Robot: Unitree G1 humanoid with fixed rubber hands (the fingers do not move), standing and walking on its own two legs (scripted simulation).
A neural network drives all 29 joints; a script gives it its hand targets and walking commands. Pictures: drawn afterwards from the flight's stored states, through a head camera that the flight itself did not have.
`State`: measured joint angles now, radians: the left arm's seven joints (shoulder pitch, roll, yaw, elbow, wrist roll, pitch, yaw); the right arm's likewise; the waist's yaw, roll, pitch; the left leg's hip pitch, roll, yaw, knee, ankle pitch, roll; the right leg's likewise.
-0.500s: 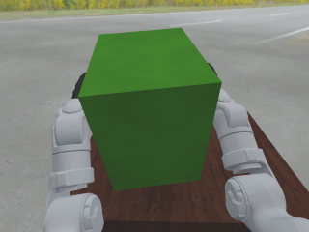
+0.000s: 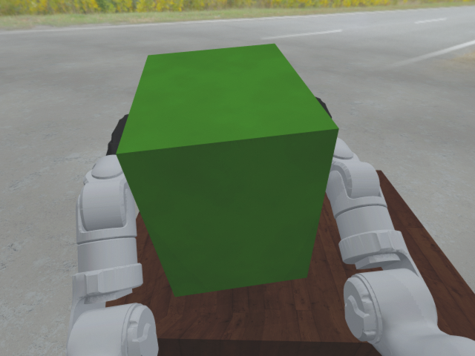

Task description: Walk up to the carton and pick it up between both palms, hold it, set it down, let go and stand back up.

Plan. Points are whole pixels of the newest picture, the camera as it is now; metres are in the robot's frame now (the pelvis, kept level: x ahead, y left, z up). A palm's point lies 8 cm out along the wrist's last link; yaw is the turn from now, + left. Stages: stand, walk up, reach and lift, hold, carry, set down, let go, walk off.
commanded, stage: hold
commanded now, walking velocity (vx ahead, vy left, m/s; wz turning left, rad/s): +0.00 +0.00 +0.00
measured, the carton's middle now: (226, 165) +0.38 +0.02 +0.22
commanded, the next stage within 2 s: none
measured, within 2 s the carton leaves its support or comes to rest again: neither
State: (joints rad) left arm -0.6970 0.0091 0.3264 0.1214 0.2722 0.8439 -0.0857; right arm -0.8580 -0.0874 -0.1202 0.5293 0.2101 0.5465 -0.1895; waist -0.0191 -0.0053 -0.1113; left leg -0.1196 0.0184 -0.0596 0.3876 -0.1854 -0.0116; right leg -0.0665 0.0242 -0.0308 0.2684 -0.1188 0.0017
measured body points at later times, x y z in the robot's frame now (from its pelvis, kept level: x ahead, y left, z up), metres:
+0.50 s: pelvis +0.00 +0.00 +0.00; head -0.07 +0.02 +0.44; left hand +0.36 +0.18 +0.24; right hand +0.39 -0.13 +0.26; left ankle +0.02 +0.12 -0.75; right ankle +0.02 -0.12 -0.75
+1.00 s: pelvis +0.00 +0.00 +0.00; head -0.08 +0.01 +0.44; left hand +0.36 +0.18 +0.24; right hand +0.39 -0.13 +0.27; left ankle +0.02 +0.12 -0.75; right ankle +0.02 -0.12 -0.75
